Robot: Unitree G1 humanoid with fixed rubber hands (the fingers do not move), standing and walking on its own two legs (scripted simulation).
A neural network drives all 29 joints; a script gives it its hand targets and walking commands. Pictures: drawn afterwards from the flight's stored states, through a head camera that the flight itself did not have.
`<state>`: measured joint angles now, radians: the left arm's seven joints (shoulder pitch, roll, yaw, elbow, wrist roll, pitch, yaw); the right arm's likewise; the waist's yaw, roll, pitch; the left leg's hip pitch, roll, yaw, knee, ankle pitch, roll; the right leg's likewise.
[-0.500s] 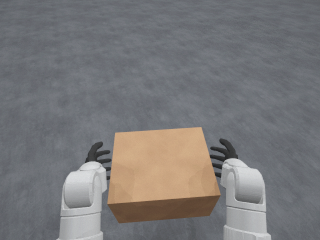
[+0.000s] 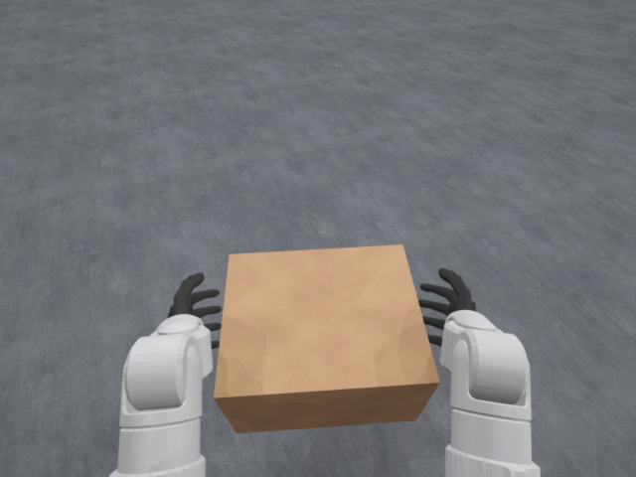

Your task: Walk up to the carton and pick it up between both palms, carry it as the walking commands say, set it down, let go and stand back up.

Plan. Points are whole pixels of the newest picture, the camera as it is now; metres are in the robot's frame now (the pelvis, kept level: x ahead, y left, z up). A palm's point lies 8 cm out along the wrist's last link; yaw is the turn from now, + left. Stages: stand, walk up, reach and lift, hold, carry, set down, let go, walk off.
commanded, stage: carry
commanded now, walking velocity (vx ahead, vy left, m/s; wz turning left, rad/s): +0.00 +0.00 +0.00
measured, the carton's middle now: (321, 336) +0.31 -0.01 +0.00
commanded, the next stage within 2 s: none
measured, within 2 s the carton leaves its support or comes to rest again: neither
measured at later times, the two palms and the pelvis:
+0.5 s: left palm (183, 335) +0.27 +0.16 +0.08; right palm (457, 327) +0.28 -0.16 +0.09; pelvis +0.00 +0.00 +0.00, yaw +0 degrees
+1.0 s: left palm (201, 331) +0.28 +0.14 +0.06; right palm (445, 286) +0.35 -0.17 +0.07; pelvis +0.03 -0.07 -0.01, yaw +13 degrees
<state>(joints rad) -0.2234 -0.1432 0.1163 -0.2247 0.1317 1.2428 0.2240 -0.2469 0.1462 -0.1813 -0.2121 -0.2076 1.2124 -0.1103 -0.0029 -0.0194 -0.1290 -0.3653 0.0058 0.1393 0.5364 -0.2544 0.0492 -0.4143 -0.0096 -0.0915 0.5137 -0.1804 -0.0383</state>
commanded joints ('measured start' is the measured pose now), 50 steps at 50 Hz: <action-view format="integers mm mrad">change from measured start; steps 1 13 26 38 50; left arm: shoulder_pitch -543 -540 -551 -607 -459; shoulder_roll -977 -966 -989 -1006 -987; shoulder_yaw -671 -664 -671 -666 -642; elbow -82 -63 -69 -129 -97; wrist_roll -440 -427 -431 -459 -389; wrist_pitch -24 -19 -19 -17 -6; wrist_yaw -425 -426 -423 -429 -402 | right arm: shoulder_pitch -512 -489 -531 -551 -559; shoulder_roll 997 997 985 1001 969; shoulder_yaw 743 737 739 764 773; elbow -72 -21 -70 -102 -165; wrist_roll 550 545 552 547 587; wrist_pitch -1 6 3 14 33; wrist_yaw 323 332 329 327 331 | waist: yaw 7 7 -2 -3 23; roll -5 2 70 -18 -98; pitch -282 -227 -230 -209 -304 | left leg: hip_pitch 156 99 65 -200 -286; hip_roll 142 136 246 126 72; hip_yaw -129 -141 -296 -246 -37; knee -85 -104 -108 68 411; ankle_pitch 85 -14 118 -10 -292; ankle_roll -2 -1 10 -31 -93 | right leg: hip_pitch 169 147 119 344 550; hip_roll -155 -150 -84 -149 -350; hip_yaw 138 141 41 116 24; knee -82 -108 48 -103 23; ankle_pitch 120 19 -95 -109 662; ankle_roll -5 0 21 26 -111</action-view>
